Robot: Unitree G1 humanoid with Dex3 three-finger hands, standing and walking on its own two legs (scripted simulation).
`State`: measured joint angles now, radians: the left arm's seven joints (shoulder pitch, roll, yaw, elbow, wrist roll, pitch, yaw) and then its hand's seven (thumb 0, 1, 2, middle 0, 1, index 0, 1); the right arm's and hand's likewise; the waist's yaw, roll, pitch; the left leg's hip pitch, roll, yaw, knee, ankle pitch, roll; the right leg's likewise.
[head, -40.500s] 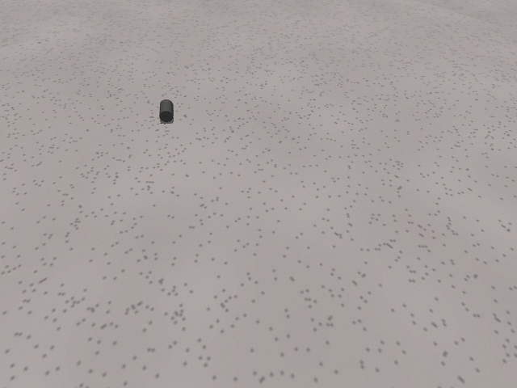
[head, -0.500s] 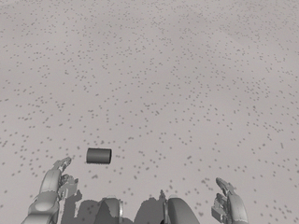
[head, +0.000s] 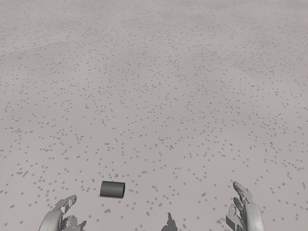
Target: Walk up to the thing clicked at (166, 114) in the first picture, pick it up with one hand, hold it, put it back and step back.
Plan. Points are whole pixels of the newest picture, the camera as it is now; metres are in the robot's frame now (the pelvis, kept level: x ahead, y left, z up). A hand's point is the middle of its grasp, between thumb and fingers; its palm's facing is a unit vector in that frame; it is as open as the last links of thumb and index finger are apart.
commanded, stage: home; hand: left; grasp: from above
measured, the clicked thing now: (113, 189) +0.49 +0.21 -0.67
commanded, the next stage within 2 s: stand in 1.82 s
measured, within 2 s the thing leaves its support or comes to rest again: neither
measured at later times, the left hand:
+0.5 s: hand (78, 226) +0.17 +0.18 -0.05, palm faces +0.04 -0.98 -0.20, open 7.4 cm
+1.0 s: hand (78, 226) +0.17 +0.18 -0.05, palm faces +0.04 -0.98 -0.20, open 7.4 cm
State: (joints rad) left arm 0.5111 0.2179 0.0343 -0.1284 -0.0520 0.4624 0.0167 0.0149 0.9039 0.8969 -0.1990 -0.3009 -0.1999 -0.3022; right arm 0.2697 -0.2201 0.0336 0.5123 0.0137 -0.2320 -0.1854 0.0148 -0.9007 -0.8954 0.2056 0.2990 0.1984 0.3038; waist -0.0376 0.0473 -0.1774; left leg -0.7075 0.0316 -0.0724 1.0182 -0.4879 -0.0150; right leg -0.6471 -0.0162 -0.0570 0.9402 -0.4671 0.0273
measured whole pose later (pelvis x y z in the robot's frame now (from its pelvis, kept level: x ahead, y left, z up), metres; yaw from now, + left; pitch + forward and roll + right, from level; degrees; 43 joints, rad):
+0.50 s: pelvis +0.00 +0.00 +0.00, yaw -1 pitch +10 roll -3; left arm 0.50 0.22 0.03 -0.13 -0.05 0.45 0.02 0.02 0.91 0.90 -0.20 -0.30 -0.20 -0.30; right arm 0.30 -0.21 0.04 0.55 0.01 -0.23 -0.18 0.02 -0.90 -0.90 0.21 0.30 0.20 0.30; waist -0.04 0.05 -0.16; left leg -0.70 0.04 -0.06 1.02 -0.49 -0.01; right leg -0.64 -0.01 -0.05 0.94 -0.47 0.03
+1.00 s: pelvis +0.00 +0.00 +0.00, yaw +0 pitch +10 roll -3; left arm 0.51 0.23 0.03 -0.14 -0.05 0.45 0.02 0.02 0.91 0.90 -0.20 -0.30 -0.20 -0.30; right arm 0.28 -0.21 0.03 0.54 0.01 -0.23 -0.18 0.02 -0.90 -0.90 0.21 0.30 0.20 0.30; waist -0.04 0.04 -0.16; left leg -0.70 0.04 -0.07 1.02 -0.50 -0.01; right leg -0.64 -0.01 -0.05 0.94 -0.47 0.03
